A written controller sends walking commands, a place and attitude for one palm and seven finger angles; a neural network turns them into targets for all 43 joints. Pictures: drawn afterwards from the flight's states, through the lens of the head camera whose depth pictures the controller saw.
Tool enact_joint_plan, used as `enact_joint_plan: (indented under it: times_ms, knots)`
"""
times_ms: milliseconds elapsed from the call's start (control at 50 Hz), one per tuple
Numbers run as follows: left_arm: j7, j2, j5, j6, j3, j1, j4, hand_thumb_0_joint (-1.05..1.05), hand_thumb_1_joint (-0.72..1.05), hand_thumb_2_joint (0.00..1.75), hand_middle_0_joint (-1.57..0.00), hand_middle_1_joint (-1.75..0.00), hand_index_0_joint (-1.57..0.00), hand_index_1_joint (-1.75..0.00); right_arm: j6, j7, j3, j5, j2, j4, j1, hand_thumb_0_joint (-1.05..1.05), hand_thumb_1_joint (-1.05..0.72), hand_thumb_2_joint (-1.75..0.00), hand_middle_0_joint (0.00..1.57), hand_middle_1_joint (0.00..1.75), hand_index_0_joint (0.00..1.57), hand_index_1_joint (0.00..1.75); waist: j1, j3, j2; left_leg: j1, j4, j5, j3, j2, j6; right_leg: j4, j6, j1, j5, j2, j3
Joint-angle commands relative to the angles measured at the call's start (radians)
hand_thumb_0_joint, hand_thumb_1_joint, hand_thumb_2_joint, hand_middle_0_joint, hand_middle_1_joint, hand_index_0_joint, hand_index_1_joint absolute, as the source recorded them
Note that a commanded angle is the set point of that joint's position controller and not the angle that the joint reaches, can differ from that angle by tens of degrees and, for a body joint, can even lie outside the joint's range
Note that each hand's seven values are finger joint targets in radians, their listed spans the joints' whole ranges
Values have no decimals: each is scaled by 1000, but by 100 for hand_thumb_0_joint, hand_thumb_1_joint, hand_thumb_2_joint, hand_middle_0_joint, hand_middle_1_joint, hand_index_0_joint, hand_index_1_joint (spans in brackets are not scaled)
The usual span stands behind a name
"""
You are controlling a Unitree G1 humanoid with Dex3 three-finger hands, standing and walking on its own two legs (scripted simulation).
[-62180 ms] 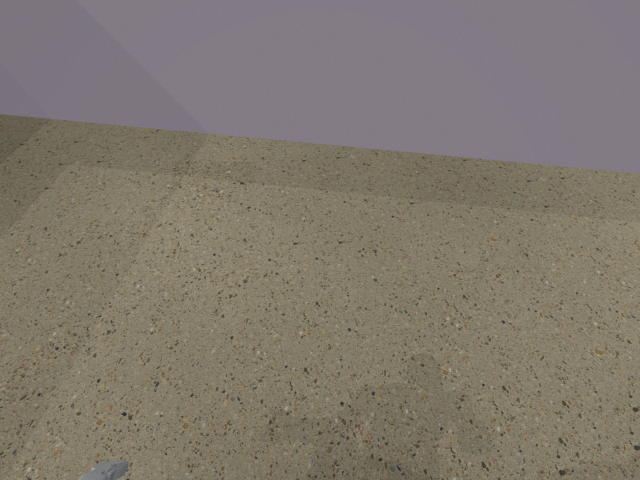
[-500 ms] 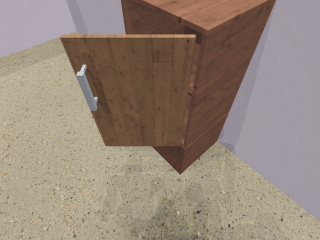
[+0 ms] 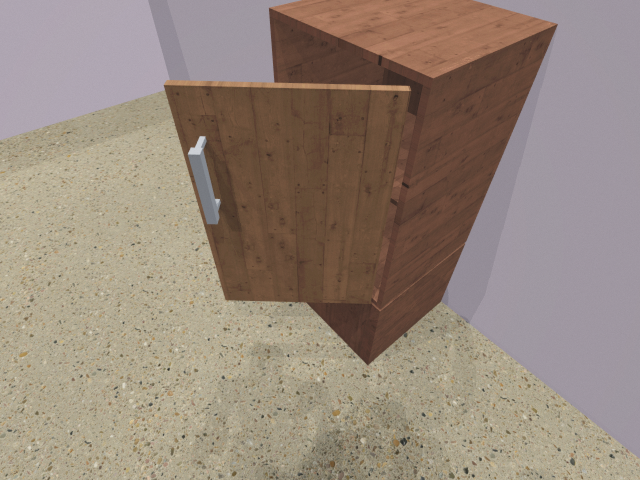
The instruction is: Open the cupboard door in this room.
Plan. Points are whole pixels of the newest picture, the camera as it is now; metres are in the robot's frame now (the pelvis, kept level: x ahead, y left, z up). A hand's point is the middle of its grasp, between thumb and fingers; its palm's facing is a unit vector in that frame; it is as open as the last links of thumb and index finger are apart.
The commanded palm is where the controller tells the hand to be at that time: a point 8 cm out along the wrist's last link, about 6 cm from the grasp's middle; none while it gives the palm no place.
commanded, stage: come to a stop and stand still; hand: left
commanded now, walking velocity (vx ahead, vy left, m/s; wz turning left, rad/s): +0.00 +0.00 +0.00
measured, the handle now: (207, 181) +0.60 +0.24 +0.03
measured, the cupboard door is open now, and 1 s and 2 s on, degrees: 48 48 48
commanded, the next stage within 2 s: look again from close up in 0.38 s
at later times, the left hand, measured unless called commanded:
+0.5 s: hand out of the picture -0.02 +0.17 -0.16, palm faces +0.02 -0.98 -0.20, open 7.4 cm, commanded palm none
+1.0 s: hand out of the picture -0.03 +0.15 -0.16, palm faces +0.04 -0.99 -0.16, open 7.4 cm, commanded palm none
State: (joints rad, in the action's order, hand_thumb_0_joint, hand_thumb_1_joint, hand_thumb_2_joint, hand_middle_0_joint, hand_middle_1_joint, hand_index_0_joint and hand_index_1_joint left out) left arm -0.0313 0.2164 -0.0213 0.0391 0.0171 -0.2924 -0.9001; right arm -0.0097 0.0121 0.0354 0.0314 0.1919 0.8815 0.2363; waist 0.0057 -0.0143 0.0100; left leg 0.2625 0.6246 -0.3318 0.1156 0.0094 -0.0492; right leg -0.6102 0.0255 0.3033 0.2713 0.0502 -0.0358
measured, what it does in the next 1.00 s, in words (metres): stands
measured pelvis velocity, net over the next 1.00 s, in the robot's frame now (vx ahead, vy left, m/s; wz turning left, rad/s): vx -0.02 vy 0.00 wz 0.00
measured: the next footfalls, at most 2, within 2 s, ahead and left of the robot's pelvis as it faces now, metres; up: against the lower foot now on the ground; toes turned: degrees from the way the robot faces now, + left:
right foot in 1.66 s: +0.14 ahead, -0.11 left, +0.00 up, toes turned -8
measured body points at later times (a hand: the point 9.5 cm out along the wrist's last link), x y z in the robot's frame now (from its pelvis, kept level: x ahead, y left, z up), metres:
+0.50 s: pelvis -0.03 -0.01 +0.01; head -0.03 -0.01 +0.46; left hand -0.02 +0.22 -0.14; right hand -0.03 -0.25 -0.14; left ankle +0.01 +0.09 -0.73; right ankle +0.03 -0.14 -0.73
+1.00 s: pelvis -0.02 +0.00 +0.01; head -0.02 +0.00 +0.46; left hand -0.03 +0.20 -0.15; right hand -0.03 -0.21 -0.15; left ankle +0.01 +0.09 -0.73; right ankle +0.03 -0.14 -0.73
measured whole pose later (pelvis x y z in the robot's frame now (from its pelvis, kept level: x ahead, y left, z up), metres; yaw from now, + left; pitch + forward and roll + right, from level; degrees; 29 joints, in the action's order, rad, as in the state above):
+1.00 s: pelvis -0.02 +0.00 +0.01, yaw +0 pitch -2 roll +0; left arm -0.05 0.10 -0.02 0.00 0.01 -0.36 -1.07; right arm 0.00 0.01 0.02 0.02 0.11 1.11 0.32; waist 0.01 -0.02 0.00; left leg 0.23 0.47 -0.22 0.12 0.01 -0.04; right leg -0.45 0.02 0.27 0.16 0.04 -0.03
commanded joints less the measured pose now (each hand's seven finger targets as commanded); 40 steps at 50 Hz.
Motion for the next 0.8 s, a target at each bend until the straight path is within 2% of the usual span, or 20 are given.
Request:
enact_joint_plan:
  times_ms: [0, 100, 200, 440, 600, 680, 720, 780]
  knots:
    - [0, 125, -4, -43, 25, -10, 76, 0, 90, 90, -20, -30, -20, -30, 21, -1, 36, -5, 160, -60, 1, 0, -90, -90, 20, 30, 20, 30, 1, -31, -20, 64, -210, 44, -153, 101, -13, 113, -58, -25, -64, 34, 68]
    - [0, 137, -2, -50, 23, -1, 55, 0, 90, 90, -20, -30, -20, -30, 17, -7, 29, -7, 153, -25, 11, 0, -90, -90, 20, 30, 20, 30, 12, -33, -50, 40, -234, -42, -151, 85, -5, 190, -59, 1, 36, 55, 100]
    - [0, 123, -3, -49, 17, -21, 17, 0, 90, 90, -20, -30, -20, -30, 17, -10, 21, -8, 149, 17, 20, 0, -90, -90, 20, 30, 20, 30, 5, -47, -13, 64, -297, -109, -166, 98, 1, 213, -47, -15, 63, 50, 80]
    - [-7, 62, -1, -53, 4, -76, -75, 0, 90, 90, -20, -30, -20, -30, 15, -6, 5, -13, 93, 128, 91, 0, -90, -90, 20, 30, 20, 30, 5, -64, -20, 62, -311, -86, -148, 89, 18, 266, -40, -28, 73, 62, 96]
    - [-14, 25, 1, -57, 3, -106, -112, 0, 90, 90, -20, -30, -20, -30, 16, 0, 3, -17, 58, 173, 131, 0, -90, -90, 20, 30, 20, 30, 4, -69, -21, 52, -308, -50, -142, 92, 21, 265, -40, -38, 26, 60, 86]
    - [-15, 4, 0, -55, 7, -115, -122, 0, 90, 90, -20, -30, -20, -30, 13, 2, 4, -16, 44, 185, 142, 0, -90, -90, 20, 30, 20, 30, 4, -89, -12, 70, -314, -83, -146, 92, 21, 264, -40, -22, 53, 55, 86]
    - [-16, -3, -2, -56, 8, -121, -124, 0, 90, 90, -20, -30, -20, -30, 13, 3, 7, -17, 40, 187, 149, 0, -90, -90, 20, 30, 20, 30, 5, -76, -27, 63, -313, -78, -147, 95, 18, 259, -39, -26, 43, 53, 82]
    - [-17, -14, -2, -58, 9, -130, -128, 0, 90, 90, -20, -30, -20, -30, 16, 5, 7, -17, 31, 192, 151, 0, -90, -90, 20, 30, 20, 30, 3, -72, -12, 57, -310, -64, -143, 97, 18, 254, -40, -30, 16, 53, 82]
